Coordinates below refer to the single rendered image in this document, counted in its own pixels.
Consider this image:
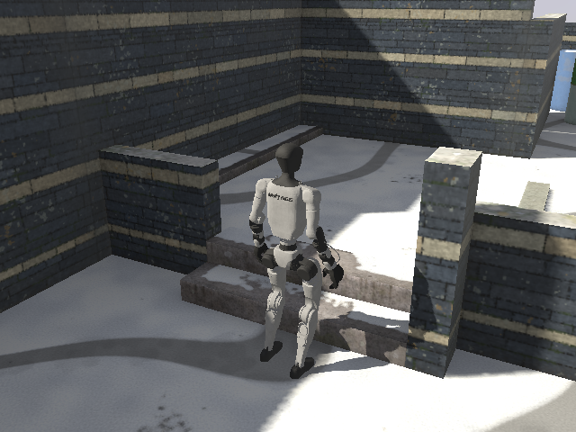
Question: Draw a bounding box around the left robot upper arm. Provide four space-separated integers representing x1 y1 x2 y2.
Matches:
249 178 274 224

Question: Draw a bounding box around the right robot forearm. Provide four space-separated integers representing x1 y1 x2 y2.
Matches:
312 227 337 270

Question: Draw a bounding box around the humanoid robot head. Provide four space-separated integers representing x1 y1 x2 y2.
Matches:
272 143 303 187

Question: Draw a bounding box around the robot right shin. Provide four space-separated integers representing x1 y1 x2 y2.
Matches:
295 310 318 368

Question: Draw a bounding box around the robot left hand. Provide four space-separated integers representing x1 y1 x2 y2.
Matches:
254 243 269 264

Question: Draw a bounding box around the left robot forearm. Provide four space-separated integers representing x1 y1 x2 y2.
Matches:
249 215 265 248

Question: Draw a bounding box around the right robot upper arm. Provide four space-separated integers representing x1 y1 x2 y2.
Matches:
301 185 321 239

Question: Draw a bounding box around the robot right hand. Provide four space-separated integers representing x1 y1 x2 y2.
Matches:
322 264 344 289

